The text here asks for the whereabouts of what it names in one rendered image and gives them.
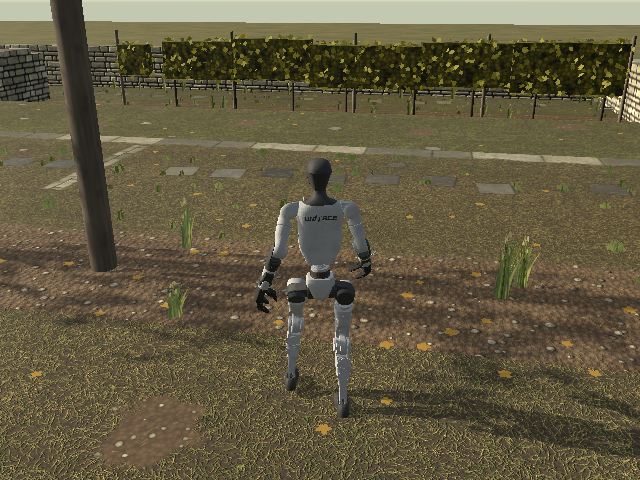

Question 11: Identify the left robot forearm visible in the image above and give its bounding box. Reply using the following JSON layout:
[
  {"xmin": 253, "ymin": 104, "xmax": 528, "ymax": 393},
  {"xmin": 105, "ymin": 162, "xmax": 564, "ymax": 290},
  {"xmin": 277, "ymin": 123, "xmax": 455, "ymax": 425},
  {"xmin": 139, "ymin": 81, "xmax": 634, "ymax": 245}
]
[{"xmin": 258, "ymin": 243, "xmax": 281, "ymax": 290}]

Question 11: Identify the right robot forearm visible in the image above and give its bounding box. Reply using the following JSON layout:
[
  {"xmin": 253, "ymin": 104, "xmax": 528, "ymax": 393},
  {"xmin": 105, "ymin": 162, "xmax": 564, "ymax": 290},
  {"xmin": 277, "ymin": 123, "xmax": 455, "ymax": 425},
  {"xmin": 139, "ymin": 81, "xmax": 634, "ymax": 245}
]
[{"xmin": 357, "ymin": 238, "xmax": 371, "ymax": 267}]

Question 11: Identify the robot right upper arm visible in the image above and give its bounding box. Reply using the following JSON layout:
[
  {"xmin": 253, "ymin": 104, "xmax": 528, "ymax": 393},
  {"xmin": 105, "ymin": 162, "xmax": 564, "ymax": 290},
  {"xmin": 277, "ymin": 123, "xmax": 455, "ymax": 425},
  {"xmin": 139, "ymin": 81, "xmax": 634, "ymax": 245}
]
[{"xmin": 340, "ymin": 200, "xmax": 369, "ymax": 254}]

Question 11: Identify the right robot shin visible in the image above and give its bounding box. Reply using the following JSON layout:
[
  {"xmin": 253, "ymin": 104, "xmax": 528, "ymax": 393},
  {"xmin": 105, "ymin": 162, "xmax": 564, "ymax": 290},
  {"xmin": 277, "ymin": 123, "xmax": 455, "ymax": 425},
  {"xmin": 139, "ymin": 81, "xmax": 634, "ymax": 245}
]
[{"xmin": 335, "ymin": 337, "xmax": 351, "ymax": 404}]

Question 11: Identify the right robot hand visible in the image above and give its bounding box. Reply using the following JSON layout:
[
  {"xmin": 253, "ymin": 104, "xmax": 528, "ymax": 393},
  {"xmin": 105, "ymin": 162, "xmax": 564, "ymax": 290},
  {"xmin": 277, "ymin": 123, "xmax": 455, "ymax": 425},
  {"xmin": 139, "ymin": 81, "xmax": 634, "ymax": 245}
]
[{"xmin": 348, "ymin": 261, "xmax": 372, "ymax": 279}]

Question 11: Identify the robot left thigh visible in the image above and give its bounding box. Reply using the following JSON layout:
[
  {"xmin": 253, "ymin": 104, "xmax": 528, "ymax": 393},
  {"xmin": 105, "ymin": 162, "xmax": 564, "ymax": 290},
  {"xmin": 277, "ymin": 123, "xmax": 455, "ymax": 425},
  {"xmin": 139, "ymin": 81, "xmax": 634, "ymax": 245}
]
[{"xmin": 287, "ymin": 278, "xmax": 307, "ymax": 333}]

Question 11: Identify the left robot hand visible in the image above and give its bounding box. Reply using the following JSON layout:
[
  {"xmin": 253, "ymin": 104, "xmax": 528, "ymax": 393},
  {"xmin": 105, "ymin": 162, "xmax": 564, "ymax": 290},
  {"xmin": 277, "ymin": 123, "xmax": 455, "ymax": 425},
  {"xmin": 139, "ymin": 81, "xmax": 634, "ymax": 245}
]
[{"xmin": 254, "ymin": 285, "xmax": 277, "ymax": 313}]

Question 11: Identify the robot left upper arm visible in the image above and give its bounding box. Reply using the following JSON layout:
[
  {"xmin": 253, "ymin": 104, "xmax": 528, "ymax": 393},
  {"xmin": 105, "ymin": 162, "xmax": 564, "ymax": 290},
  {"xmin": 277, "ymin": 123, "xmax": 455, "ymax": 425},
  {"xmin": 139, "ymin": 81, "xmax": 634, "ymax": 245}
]
[{"xmin": 272, "ymin": 202, "xmax": 299, "ymax": 259}]

